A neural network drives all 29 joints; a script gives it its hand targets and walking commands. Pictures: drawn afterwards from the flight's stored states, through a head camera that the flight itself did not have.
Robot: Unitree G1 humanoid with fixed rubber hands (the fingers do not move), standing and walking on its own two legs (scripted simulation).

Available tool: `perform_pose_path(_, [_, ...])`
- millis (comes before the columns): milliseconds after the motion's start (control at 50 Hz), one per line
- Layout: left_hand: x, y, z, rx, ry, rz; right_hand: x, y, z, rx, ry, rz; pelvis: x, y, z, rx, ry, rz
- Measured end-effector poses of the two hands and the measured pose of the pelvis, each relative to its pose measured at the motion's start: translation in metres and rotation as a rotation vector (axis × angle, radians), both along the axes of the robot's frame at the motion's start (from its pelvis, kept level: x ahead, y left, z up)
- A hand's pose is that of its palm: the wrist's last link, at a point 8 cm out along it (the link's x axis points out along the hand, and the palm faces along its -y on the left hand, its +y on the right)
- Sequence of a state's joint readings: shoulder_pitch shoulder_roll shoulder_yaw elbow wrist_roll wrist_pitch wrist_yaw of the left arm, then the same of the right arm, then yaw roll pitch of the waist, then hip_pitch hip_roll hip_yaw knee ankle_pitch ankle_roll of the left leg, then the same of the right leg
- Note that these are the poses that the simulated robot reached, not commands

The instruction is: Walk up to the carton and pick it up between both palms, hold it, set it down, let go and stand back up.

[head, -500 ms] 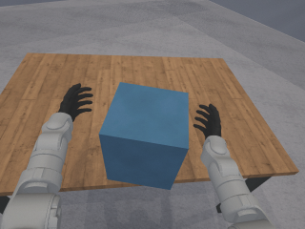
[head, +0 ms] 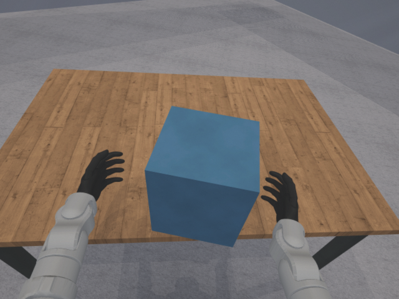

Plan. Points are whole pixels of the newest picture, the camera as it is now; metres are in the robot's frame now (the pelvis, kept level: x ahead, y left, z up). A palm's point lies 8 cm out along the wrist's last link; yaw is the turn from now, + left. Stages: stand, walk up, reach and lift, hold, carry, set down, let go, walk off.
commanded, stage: set down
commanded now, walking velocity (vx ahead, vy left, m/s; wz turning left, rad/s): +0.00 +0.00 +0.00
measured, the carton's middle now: (203, 178) +0.40 +0.02 +0.00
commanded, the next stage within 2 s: none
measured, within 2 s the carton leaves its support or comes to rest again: neither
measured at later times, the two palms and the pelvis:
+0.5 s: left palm (85, 235) +0.24 +0.24 +0.00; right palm (286, 254) +0.23 -0.15 +0.00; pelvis +0.01 +0.00 +0.00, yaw +0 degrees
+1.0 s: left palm (90, 256) +0.21 +0.23 -0.03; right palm (296, 273) +0.21 -0.18 -0.03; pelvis +0.03 -0.01 +0.00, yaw +0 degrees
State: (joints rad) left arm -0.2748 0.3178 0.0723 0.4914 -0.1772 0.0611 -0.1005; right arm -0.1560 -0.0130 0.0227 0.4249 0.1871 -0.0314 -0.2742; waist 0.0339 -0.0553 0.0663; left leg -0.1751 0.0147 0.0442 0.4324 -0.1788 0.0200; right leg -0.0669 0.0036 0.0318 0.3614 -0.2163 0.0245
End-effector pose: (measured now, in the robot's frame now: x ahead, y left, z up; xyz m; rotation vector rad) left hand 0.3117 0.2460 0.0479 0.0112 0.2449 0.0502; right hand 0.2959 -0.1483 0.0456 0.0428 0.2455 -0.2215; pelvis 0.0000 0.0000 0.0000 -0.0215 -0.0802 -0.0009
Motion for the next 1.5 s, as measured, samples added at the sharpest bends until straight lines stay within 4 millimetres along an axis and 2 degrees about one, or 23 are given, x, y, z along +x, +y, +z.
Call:
perform_pose_path(480, [-0.073,-0.003,-0.049,0.020,0.035,-0.026,-0.061,-0.006,-0.047,-0.011,0.035,0.003,0.013,-0.004,-0.002,0.004,-0.003,0.000])
perform_pose_path(680, [-0.094,-0.003,-0.064,0.036,0.073,-0.025,-0.078,-0.010,-0.064,-0.021,0.055,0.025,0.018,-0.007,-0.003,0.006,-0.004,0.000])
perform_pose_path(1220, [-0.108,-0.020,-0.091,0.071,0.277,0.006,-0.096,-0.047,-0.089,-0.089,0.221,0.100,0.028,-0.017,0.001,0.024,-0.007,-0.012])
perform_pose_path(1500, [-0.111,-0.031,-0.104,0.101,0.399,0.014,-0.093,-0.066,-0.101,-0.124,0.309,0.134,0.029,-0.022,0.002,0.028,-0.008,-0.007])
